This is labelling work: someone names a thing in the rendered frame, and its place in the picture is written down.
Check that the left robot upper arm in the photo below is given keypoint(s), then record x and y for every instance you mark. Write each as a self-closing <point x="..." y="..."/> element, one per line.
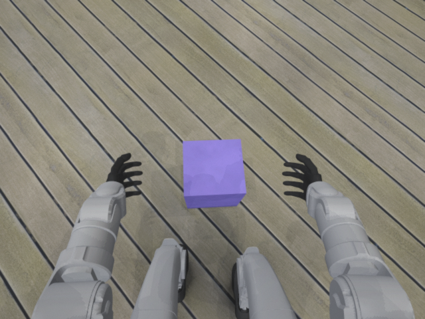
<point x="76" y="300"/>

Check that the left robot forearm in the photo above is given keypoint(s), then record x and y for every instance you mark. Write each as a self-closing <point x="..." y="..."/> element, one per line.
<point x="88" y="255"/>

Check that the robot left hand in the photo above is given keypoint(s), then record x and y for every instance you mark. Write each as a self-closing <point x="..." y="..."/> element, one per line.
<point x="117" y="173"/>

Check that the right robot upper arm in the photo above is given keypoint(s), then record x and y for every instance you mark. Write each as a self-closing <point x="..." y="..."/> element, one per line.
<point x="354" y="296"/>

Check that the right robot forearm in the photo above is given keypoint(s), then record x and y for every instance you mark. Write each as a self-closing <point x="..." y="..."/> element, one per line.
<point x="348" y="249"/>

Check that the right robot thigh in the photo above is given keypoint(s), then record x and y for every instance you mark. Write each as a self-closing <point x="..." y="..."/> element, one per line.
<point x="266" y="296"/>

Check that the robot right hand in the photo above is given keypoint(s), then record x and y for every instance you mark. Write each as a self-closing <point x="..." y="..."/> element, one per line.
<point x="310" y="175"/>

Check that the carton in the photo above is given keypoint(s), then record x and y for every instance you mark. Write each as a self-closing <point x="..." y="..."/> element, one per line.
<point x="213" y="173"/>

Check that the left robot foot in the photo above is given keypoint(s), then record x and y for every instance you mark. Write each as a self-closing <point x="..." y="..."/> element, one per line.
<point x="181" y="291"/>

